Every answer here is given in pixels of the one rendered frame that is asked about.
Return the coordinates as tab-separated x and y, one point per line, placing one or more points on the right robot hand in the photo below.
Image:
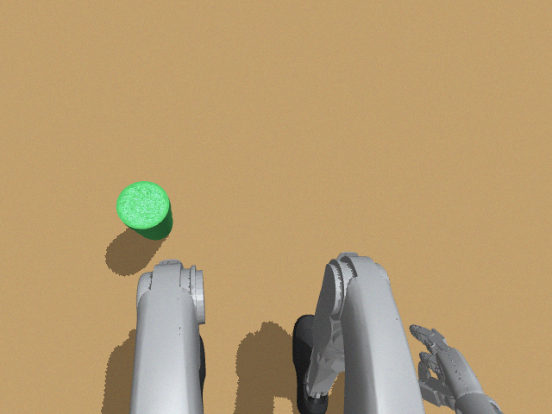
455	377

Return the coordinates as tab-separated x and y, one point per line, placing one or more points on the cup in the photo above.
145	208

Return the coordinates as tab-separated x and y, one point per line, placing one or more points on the right robot arm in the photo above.
476	403

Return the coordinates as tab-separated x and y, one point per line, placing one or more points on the right robot foot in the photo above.
302	345

